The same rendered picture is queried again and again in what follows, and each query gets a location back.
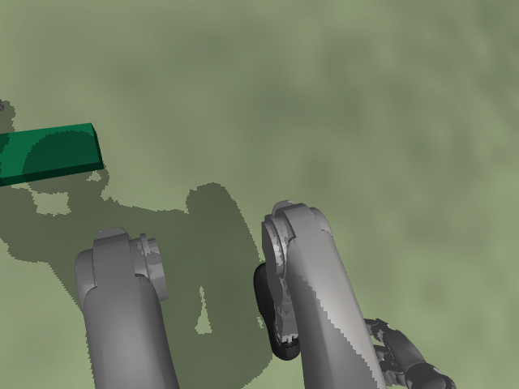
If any right robot foot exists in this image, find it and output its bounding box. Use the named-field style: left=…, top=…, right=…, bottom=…
left=253, top=263, right=300, bottom=361

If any right robot hand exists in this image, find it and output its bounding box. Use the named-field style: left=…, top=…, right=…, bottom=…
left=364, top=318, right=427, bottom=387

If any right robot arm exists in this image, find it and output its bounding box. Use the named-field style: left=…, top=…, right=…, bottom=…
left=405, top=363, right=457, bottom=389

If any carton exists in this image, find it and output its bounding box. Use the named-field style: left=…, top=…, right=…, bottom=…
left=0, top=123, right=104, bottom=186

